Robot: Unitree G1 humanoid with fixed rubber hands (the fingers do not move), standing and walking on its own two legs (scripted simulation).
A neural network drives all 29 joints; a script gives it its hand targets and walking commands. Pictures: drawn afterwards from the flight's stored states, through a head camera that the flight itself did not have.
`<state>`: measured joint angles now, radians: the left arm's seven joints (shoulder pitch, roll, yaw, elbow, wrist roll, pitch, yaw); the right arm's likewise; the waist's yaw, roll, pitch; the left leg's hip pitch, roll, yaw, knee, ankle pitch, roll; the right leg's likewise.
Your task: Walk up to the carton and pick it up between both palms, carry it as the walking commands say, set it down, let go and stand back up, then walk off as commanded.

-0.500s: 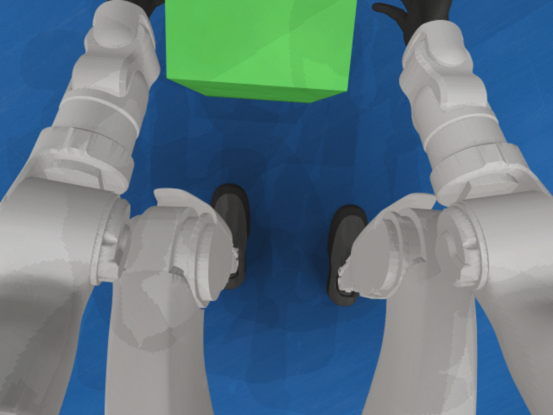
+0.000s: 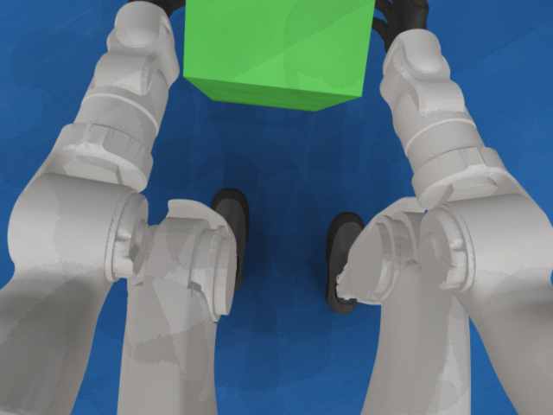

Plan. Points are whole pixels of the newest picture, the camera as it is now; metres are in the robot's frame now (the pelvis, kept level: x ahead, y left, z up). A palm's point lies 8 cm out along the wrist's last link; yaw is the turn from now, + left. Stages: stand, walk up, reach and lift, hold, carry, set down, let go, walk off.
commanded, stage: reach and lift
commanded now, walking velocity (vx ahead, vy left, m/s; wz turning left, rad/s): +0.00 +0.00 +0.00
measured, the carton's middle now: (273, 42) +0.52 +0.03 -0.26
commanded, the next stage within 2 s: none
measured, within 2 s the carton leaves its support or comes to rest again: leaves its support in 0.48 s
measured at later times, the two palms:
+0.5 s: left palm (161, 10) +0.52 +0.15 -0.18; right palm (414, 23) +0.53 -0.12 -0.17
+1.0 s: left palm out of the picture +0.53 +0.13 -0.12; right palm out of the picture +0.53 -0.14 -0.11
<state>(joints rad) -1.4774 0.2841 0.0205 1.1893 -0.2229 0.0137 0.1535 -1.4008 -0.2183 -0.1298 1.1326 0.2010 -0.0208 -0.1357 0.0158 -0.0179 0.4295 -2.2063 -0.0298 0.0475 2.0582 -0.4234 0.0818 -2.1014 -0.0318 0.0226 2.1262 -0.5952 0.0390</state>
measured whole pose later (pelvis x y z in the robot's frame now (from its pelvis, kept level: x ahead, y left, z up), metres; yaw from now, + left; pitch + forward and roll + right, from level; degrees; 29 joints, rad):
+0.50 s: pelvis -0.01 -0.01 -0.01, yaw +1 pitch +27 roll -2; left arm -1.51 0.29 0.00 1.14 -0.20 0.14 0.19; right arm -1.47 -0.23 -0.15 1.08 0.18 0.11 -0.19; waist 0.01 -0.01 0.53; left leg -2.15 -0.04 0.03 2.07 -0.40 0.06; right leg -2.05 -0.02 0.02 2.16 -0.58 0.04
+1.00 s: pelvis -0.02 -0.02 +0.00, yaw +1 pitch +22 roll +0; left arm -1.48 0.27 0.11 1.05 -0.12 0.27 0.16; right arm -1.47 -0.20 -0.16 0.95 0.13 0.29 -0.24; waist 0.01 -0.02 0.52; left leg -2.03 -0.02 0.03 2.06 -0.42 0.03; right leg -1.97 0.02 0.03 2.15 -0.57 0.03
